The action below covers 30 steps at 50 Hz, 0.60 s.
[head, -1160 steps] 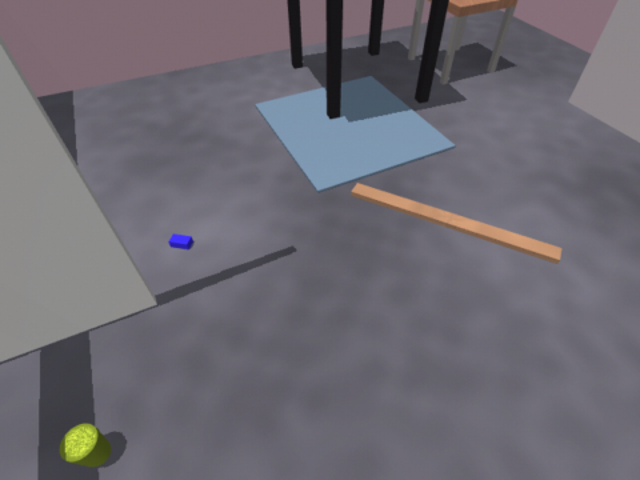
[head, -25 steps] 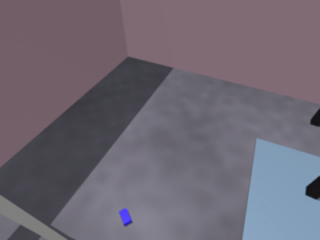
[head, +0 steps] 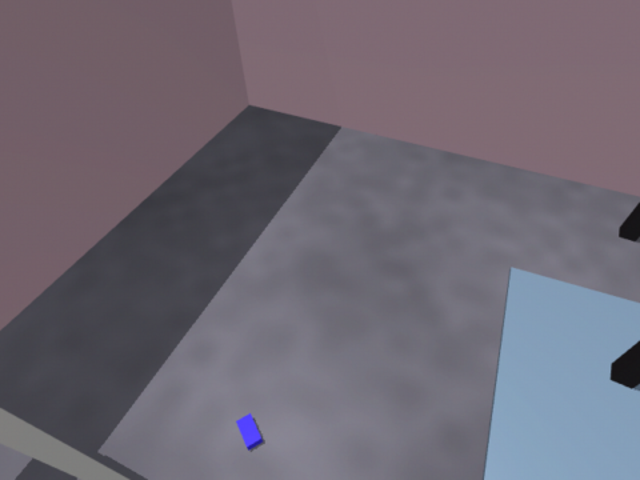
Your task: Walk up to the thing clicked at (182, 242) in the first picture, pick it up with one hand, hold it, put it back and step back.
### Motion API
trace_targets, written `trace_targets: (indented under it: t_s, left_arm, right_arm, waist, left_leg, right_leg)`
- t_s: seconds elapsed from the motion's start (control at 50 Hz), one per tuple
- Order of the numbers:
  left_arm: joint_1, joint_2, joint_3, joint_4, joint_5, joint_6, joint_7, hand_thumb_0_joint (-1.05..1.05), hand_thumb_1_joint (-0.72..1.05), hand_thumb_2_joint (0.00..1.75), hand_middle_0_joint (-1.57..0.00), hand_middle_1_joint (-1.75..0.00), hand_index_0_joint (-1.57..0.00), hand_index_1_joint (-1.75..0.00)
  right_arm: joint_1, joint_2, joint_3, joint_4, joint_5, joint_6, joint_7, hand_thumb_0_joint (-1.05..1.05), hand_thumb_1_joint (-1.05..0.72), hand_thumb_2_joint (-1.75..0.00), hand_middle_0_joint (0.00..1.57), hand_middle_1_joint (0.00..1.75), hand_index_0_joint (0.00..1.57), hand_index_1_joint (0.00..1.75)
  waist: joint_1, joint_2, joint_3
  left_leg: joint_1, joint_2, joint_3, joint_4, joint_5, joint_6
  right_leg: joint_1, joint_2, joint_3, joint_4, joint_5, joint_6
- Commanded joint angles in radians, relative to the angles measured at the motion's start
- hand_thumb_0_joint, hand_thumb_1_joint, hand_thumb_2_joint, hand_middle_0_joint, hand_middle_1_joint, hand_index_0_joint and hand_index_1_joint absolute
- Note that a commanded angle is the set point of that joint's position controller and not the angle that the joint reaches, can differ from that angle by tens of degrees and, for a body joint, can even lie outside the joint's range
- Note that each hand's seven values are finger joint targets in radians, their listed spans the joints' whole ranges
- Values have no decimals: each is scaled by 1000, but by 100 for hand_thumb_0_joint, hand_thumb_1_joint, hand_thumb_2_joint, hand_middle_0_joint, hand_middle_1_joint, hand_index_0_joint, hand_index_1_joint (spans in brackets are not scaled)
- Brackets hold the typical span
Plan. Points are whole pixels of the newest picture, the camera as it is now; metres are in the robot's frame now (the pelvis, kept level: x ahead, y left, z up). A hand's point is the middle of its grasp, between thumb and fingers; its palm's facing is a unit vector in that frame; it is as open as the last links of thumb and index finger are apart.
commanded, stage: walk up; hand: left
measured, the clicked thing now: (249, 431) +0.41 +0.26 -0.76
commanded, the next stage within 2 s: stand in 0.56 s
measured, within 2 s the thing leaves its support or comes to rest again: neither
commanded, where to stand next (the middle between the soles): +0.03 +0.02 m, yaw +2 degrees
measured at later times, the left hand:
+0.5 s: hand out of the picture +0.07 +0.26 -0.15, palm faces -0.02 -0.92 -0.38, open 7.4 cm
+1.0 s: hand out of the picture +0.05 +0.24 -0.15, palm faces -0.04 -0.94 -0.34, open 7.4 cm
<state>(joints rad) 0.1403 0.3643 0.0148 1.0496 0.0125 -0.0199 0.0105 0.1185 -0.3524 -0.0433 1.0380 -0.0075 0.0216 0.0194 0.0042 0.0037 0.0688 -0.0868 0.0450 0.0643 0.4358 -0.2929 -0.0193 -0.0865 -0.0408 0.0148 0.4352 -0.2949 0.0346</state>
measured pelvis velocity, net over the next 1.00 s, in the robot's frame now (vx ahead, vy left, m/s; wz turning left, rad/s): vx -0.04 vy -0.01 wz -0.01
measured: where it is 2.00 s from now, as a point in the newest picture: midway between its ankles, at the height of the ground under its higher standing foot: outside the picture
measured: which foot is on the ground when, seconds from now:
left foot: down 0.00-1.00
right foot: down 0.00-1.00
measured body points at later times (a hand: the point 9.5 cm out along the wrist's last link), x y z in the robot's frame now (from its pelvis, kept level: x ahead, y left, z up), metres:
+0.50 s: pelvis -0.01 +0.00 +0.00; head +0.00 -0.01 +0.45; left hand +0.07 +0.31 -0.12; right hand +0.07 -0.31 -0.13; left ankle -0.03 +0.13 -0.74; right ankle -0.03 -0.14 -0.74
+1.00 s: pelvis -0.04 -0.01 +0.01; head -0.03 -0.01 +0.46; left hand +0.05 +0.29 -0.12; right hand +0.04 -0.31 -0.12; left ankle -0.03 +0.13 -0.74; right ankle -0.03 -0.14 -0.74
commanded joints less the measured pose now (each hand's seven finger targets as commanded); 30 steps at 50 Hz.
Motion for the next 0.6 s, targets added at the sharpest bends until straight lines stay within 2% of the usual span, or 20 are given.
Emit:
trace_targets:
  t_s: [0.0, 0.14, 0.18, 0.26, 0.38, 0.44, 0.52, 0.54, 0.58]
  left_arm:
    - [-27, 223, 46, -64, -2, -20, 14, 0, 90, 90, -20, -30, -20, -30]
    - [-26, 225, 47, -64, -4, -19, 14, 0, 90, 90, -20, -30, -20, -30]
    - [-10, 223, 46, -58, -2, -19, 15, 0, 90, 90, -20, -30, -20, -30]
    - [-24, 227, 47, -72, 0, -18, 15, 0, 90, 90, -20, -30, -20, -30]
    - [-25, 221, 46, -67, -3, -17, 10, 0, 90, 90, -20, -30, -20, -30]
    - [-11, 223, 45, -64, 1, -18, 10, 0, 90, 90, -20, -30, -20, -30]
    - [-25, 235, 50, -66, -1, -19, 10, 0, 90, 90, -20, -30, -20, -30]
    - [-58, 202, 32, -55, -2, -13, 9, 0, 90, 90, -20, -30, -20, -30]
    - [-52, 198, 28, -55, -6, -8, 8, 0, 90, 90, -20, -30, -20, -30]
  right_arm:
    - [-36, -212, -45, -67, -2, -23, -12, 0, -90, -90, 20, 30, 20, 30]
    - [-35, -215, -45, -65, -1, -24, -12, 0, -90, -90, 20, 30, 20, 30]
    - [-39, -214, -48, -67, -1, -23, -13, 0, -90, -90, 20, 30, 20, 30]
    - [-30, -215, -48, -67, -2, -21, -12, 0, -90, -90, 20, 30, 20, 30]
    - [-36, -218, -48, -68, -1, -23, -10, 0, -90, -90, 20, 30, 20, 30]
    - [-40, -218, -49, -72, -2, -24, -11, 0, -90, -90, 20, 30, 20, 30]
    - [-31, -214, -48, -67, -1, -24, -9, 0, -90, -90, 20, 30, 20, 30]
    - [-63, -195, -35, -61, 0, -27, -17, 0, -90, -90, 20, 30, 20, 30]
    - [-47, -211, -32, -42, 1, -33, -22, 0, -90, -90, 20, 30, 20, 30]
  waist:
    - [-2, 8, -81]
    - [-1, 9, -89]
    - [-1, 1, -102]
    - [-8, 4, -85]
    - [-1, 13, -55]
    - [1, 11, -66]
    - [-6, -5, -56]
    - [-16, -24, -46]
    - [-15, -14, -74]
  left_leg:
    - [22, 71, -62, -52, 296, 68]
    - [33, 71, -58, -46, 329, 68]
    - [45, 75, -55, -27, 347, 75]
    - [16, 66, -48, -35, 302, 68]
    - [15, 76, -72, -65, 223, 82]
    - [11, 77, -66, -58, 234, 83]
    - [5, 61, -59, -50, 200, 69]
    - [29, 96, -80, -90, 321, 47]
    - [68, 100, -80, -96, 389, 39]
  right_leg:
    - [-15, -62, 39, -27, 371, -80]
    - [-8, -54, 34, -16, 392, -81]
    - [-3, -54, 29, -11, 427, -78]
    - [-6, -61, 44, -17, 383, -86]
    - [-46, -37, 32, -16, 292, -78]
    - [-30, -49, 40, -18, 327, -80]
    - [-44, -58, 65, -37, 298, -89]
    - [-73, -88, 65, -72, 394, -72]
    - [-45, -80, 59, -80, 432, -59]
